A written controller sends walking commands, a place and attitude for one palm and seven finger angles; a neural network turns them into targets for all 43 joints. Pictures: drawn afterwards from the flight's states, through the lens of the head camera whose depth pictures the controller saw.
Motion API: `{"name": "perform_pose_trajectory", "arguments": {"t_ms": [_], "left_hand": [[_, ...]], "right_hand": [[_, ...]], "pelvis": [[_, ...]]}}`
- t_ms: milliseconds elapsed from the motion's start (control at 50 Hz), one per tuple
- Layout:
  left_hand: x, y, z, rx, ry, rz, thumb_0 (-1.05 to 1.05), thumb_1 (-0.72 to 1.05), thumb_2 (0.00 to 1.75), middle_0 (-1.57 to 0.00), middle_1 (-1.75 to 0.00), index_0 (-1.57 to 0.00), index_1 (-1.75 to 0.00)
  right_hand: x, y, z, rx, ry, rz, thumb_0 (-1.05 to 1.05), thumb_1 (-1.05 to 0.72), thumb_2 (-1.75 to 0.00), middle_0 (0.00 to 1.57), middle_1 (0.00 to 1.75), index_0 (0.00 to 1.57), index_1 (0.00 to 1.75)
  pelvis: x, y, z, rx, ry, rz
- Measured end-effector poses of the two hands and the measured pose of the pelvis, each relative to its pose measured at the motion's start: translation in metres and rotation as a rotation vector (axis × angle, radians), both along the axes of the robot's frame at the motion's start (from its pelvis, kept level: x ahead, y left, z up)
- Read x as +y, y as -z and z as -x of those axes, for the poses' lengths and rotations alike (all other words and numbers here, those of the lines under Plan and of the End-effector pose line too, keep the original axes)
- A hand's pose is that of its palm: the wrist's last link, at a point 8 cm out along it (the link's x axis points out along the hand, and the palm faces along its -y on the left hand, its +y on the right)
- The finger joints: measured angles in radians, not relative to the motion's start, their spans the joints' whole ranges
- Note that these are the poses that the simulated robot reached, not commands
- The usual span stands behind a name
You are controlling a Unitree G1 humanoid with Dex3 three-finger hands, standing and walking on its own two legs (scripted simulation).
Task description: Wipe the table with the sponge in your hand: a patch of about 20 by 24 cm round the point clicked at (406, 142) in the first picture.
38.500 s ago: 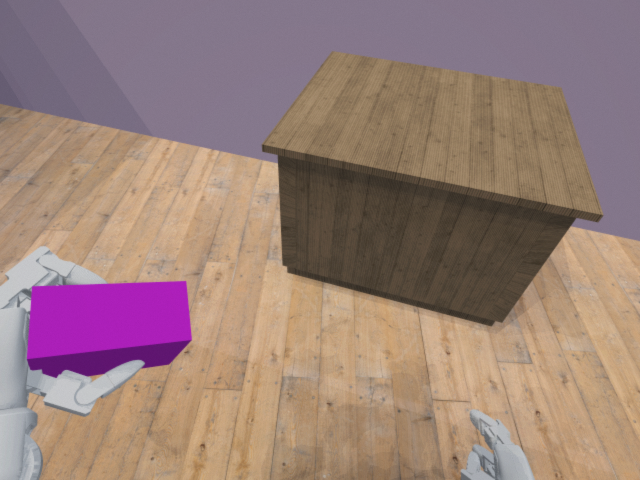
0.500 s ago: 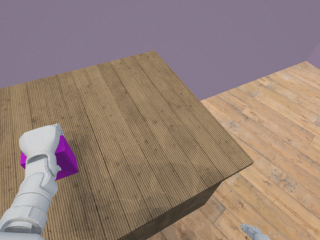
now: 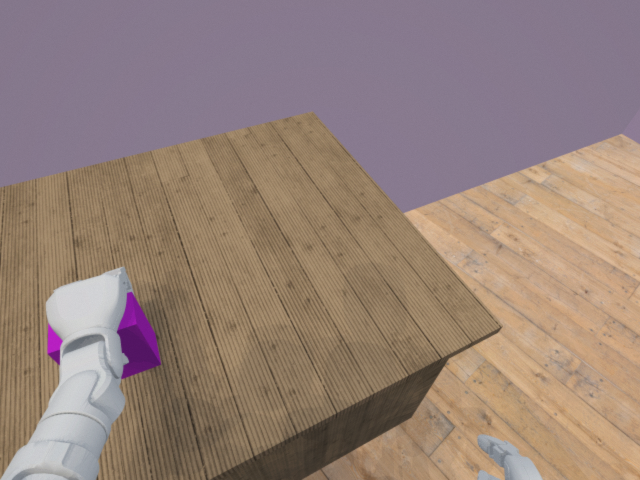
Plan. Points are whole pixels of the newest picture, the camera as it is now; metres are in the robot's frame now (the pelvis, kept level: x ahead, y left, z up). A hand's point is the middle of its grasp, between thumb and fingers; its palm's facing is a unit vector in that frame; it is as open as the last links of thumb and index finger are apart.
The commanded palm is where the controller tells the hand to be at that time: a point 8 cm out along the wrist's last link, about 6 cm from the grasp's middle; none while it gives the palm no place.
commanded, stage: wipe back along the first lane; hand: left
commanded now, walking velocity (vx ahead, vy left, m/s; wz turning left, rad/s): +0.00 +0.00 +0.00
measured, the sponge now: (113, 349) +0.29 +0.34 -0.06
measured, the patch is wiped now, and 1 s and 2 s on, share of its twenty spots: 1.00 1.00 1.00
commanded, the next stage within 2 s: none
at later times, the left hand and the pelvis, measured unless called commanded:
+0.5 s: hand (110, 357) +0.25 +0.31 -0.01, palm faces -0.06 -0.07 -1.00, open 10.1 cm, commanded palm +0.20 +0.29 +0.03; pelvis +0.01 -0.02 +0.01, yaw -1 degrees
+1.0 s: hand (112, 394) +0.21 +0.28 -0.01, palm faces -0.03 -0.08 -1.00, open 10.1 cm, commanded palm +0.15 +0.26 +0.03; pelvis +0.01 -0.01 +0.01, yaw -1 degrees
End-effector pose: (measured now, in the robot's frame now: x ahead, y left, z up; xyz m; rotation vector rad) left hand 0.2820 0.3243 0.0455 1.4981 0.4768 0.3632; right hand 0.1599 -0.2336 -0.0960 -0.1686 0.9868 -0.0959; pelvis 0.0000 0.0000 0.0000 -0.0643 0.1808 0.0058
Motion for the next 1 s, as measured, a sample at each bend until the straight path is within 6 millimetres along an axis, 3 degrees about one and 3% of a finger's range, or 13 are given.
{"name": "perform_pose_trajectory", "arguments": {"t_ms": [540, 1000], "left_hand": [[-0.027, -0.001, 0.048, -0.003, 0.003, 0.024, -0.01, -0.46, 1.03, -0.67, -1.42, -0.67, -1.44], [-0.047, 0.000, 0.089, -0.029, 0.026, 0.033, 0.00, -0.46, 1.03, -0.65, -1.43, -0.67, -1.43]], "right_hand": [[-0.021, -0.021, -0.030, -0.129, 0.002, -0.001, 0.01, -0.91, -0.90, 0.20, 0.30, 0.20, 0.30], [0.008, -0.031, -0.053, -0.207, -0.043, -0.047, 0.01, -0.91, -0.90, 0.20, 0.30, 0.20, 0.30]], "pelvis": [[-0.021, -0.007, -0.007, -0.047, 0.022, -0.017], [-0.009, -0.007, -0.007, -0.081, 0.023, -0.016]]}}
